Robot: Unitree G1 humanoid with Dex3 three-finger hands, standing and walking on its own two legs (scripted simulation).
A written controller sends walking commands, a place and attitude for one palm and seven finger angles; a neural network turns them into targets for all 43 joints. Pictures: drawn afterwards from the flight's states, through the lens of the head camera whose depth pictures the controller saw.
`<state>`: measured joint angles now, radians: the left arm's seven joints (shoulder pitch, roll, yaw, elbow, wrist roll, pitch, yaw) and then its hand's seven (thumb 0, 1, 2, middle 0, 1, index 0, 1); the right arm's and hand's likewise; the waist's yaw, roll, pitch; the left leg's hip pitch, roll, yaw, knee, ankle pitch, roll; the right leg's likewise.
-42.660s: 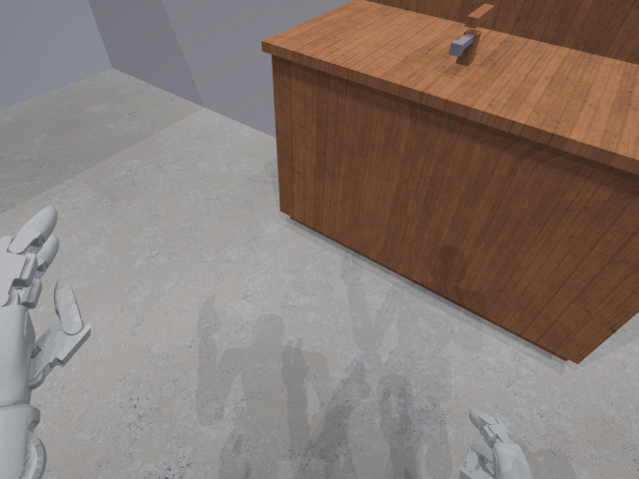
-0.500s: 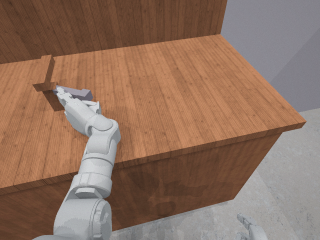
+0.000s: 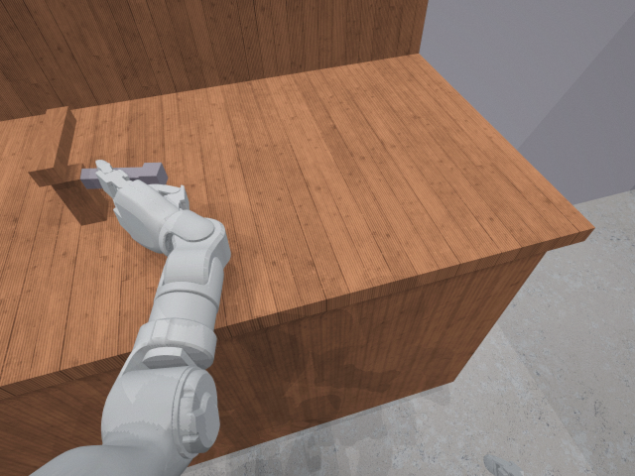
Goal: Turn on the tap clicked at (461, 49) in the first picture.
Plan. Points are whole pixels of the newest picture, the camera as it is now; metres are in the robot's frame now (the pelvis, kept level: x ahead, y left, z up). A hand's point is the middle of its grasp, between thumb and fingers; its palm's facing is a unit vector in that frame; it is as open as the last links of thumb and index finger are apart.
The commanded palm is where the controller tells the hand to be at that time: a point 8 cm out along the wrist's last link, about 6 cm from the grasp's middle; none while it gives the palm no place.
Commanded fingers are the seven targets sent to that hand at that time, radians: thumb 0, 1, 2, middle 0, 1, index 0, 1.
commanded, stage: lift the hand up off the lever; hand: left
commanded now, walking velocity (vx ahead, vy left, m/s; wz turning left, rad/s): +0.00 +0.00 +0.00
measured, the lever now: (153, 177) +0.48 +0.23 +0.13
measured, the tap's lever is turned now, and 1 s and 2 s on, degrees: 74 76 76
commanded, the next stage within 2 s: none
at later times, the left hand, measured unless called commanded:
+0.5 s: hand (170, 190) +0.44 +0.19 +0.14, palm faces +0.80 -0.59 -0.09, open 7.8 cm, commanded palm +0.38 +0.21 +0.15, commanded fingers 0.00 0.90 0.90 -0.15 -0.15 -0.15 -0.15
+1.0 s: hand (166, 184) +0.44 +0.20 +0.15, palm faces +0.80 -0.59 -0.09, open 7.8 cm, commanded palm +0.38 +0.21 +0.16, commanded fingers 0.00 0.90 0.90 -0.15 -0.15 -0.15 -0.15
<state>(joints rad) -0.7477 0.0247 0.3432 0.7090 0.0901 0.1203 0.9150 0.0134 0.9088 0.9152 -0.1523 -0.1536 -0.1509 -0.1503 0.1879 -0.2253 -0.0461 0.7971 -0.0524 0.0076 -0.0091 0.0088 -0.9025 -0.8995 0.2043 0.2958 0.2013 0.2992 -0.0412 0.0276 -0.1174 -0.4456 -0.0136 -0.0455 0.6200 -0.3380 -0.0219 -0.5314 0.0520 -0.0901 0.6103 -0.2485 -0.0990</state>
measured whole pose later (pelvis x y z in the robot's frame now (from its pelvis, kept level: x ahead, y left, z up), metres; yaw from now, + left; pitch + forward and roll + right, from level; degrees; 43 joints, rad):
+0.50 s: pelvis +0.00 +0.01 +0.00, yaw +0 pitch +7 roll +1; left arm -0.71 0.01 0.32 0.62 0.06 0.18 0.89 0.02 0.90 0.90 -0.15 -0.15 -0.16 -0.15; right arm 0.18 -0.21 -0.04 0.79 -0.05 -0.01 0.00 0.01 -0.90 -0.90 0.20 0.30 0.20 0.30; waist -0.02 0.03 -0.11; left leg -0.39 -0.02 -0.04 0.59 -0.33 -0.01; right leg -0.47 0.05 -0.08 0.58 -0.24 -0.09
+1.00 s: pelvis +0.01 +0.01 +0.01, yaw +0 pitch +6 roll +1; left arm -0.68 -0.02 0.30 0.51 0.05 0.27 0.89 0.02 0.90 0.90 -0.14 -0.15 -0.16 -0.15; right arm 0.15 -0.20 -0.04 0.79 -0.05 -0.01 -0.01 0.01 -0.90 -0.90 0.20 0.30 0.20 0.30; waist 0.00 0.03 -0.10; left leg -0.33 -0.02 -0.04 0.55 -0.33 -0.01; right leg -0.42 0.05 -0.08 0.55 -0.24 -0.09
